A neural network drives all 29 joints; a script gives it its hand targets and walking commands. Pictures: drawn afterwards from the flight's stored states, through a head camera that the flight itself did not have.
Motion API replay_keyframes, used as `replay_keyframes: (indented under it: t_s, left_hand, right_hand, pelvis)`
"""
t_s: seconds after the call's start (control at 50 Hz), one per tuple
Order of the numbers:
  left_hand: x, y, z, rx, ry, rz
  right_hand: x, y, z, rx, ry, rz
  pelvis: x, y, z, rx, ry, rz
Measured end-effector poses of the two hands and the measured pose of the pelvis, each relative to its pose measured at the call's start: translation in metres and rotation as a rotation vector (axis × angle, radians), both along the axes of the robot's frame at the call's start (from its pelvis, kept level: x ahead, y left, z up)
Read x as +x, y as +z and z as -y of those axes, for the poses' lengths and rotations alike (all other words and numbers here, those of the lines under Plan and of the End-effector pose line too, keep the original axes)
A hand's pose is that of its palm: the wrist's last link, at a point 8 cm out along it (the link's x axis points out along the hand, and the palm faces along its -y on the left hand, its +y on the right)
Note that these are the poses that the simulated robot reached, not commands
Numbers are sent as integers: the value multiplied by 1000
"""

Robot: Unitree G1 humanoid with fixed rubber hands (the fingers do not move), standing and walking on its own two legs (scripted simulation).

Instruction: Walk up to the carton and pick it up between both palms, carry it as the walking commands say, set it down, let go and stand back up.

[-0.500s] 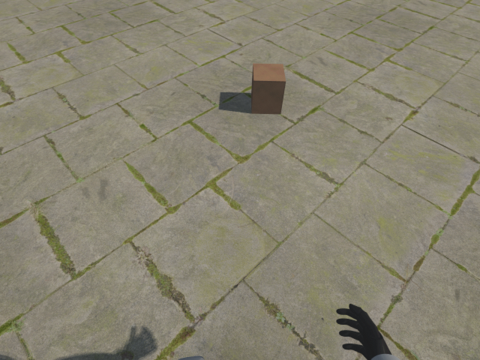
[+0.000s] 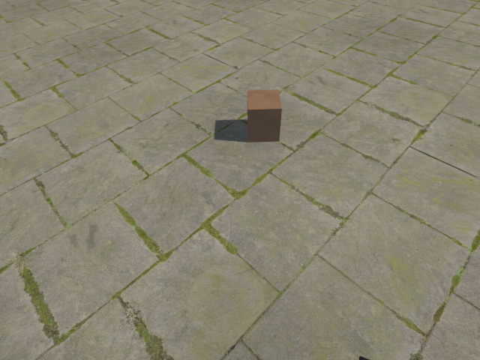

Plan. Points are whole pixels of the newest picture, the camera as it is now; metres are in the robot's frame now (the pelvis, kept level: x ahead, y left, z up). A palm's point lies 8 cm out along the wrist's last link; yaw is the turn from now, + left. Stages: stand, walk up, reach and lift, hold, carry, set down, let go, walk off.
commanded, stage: walk up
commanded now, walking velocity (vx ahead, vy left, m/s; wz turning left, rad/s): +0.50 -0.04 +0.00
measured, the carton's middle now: (263, 116) +1.59 -0.09 -0.64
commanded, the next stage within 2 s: none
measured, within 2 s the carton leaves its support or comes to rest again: neither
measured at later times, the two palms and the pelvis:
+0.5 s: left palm (112, 287) +0.28 +0.28 -0.11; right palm (353, 324) +0.21 -0.19 -0.09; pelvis +0.21 +0.05 +0.01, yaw +0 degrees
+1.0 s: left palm (156, 209) +0.47 +0.23 -0.10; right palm (338, 185) +0.55 -0.24 -0.11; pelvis +0.43 -0.01 +0.00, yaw +0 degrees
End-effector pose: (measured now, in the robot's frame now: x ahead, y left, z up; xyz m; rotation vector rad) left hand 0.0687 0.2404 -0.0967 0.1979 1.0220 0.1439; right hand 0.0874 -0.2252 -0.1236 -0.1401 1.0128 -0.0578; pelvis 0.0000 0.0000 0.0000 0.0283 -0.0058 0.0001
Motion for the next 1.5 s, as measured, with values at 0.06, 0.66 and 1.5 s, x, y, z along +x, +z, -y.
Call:
replay_keyframes:
  t_s: [0.06,0.66,1.5]
  left_hand:
    - [4,-2,-4,0,19,-34]
    - [332,-7,-16,-97,-38,54]
    - [698,-5,-4,-104,-28,30]
  right_hand:
    - [52,10,-5,-2,16,76]
    - [159,18,-12,-99,-90,-283]
    - [554,25,1,-103,-69,-264]
  pelvis:
    - [22,2,-3,-4,0,9]
    - [279,6,-28,-40,0,-73]
    - [658,13,-15,-48,9,-59]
